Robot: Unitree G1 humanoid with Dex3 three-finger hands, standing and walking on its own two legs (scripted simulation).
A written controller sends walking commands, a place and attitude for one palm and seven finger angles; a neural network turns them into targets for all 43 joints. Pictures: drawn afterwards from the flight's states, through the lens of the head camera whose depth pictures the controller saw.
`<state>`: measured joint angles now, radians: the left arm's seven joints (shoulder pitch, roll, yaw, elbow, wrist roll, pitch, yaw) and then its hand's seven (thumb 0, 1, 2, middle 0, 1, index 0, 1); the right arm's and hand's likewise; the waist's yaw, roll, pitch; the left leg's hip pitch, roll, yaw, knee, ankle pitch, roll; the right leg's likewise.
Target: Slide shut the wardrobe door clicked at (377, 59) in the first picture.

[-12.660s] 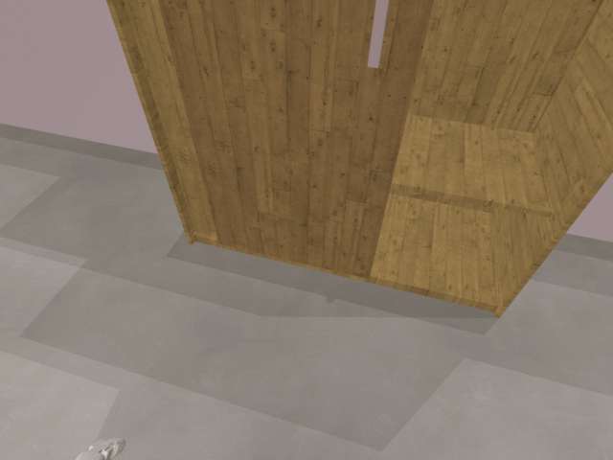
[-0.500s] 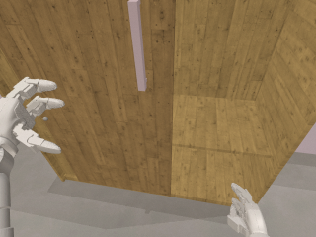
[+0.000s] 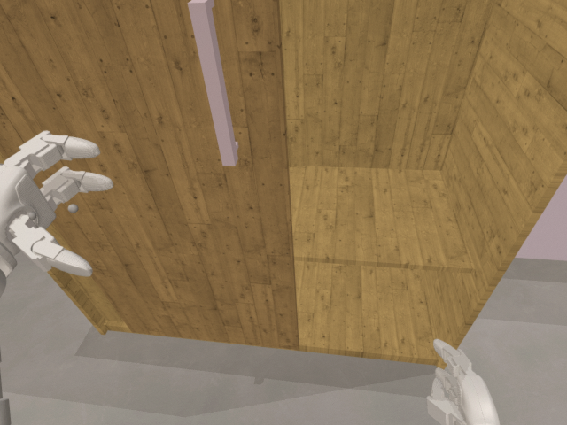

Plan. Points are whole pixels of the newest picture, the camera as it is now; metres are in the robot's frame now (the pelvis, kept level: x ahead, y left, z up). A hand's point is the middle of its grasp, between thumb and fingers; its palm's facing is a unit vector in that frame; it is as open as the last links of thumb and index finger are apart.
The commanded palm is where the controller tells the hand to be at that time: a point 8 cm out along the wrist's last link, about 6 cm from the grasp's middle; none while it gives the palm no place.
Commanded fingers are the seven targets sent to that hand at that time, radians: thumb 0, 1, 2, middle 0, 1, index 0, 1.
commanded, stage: raise the hand with hooked fingers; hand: left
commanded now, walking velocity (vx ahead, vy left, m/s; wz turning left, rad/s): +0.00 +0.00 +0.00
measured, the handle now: (220, 89) +0.55 +0.15 +0.25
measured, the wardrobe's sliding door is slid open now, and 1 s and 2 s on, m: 0.49 0.49 0.49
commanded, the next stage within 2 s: move the hooked fingers beside the handle in 0.18 s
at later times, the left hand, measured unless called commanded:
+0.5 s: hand (34, 171) +0.29 +0.29 +0.27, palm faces +0.14 -0.99 -0.09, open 13.9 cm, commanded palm +0.26 +0.32 +0.26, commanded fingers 0.00 -0.50 0.30 -0.30 -1.20 -0.30 -1.20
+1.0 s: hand (109, 166) +0.35 +0.26 +0.23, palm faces +0.05 -0.99 -0.11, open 14.0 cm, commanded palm +0.33 +0.30 +0.25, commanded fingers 0.00 -0.50 0.30 -0.30 -1.20 -0.30 -1.20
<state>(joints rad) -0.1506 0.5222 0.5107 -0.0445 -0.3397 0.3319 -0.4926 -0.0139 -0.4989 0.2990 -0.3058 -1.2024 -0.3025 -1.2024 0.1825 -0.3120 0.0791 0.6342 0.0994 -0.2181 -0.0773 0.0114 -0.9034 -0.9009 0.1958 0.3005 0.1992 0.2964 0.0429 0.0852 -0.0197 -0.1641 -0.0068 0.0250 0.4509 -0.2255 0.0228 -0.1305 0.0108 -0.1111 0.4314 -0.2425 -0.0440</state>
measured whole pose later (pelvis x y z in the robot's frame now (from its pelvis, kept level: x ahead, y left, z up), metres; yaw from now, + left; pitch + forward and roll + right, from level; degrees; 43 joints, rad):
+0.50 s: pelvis +0.00 +0.00 +0.00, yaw +1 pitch -4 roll +0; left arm -0.33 0.58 0.55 0.16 -0.34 0.31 -0.44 -0.01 -0.50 0.30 -0.31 -1.20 -0.31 -1.20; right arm 0.16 -0.27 0.10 0.66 0.10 -0.22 -0.08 0.01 -0.90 -0.90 0.20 0.30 0.20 0.30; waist 0.05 0.08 -0.04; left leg -0.15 -0.01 0.01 0.46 -0.24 0.02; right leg -0.11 0.01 -0.12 0.43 -0.25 -0.05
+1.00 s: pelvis +0.01 +0.01 +0.00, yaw +0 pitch -2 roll +0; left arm -0.46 0.51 0.40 0.27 -0.26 0.35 -0.38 -0.01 -0.50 0.30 -0.30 -1.20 -0.30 -1.20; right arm 0.20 -0.30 0.08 0.64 0.11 -0.16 -0.07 0.01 -0.90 -0.90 0.20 0.30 0.20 0.30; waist 0.03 0.09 -0.01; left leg -0.17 -0.02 0.03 0.41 -0.21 0.03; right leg -0.14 0.00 -0.11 0.41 -0.24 -0.03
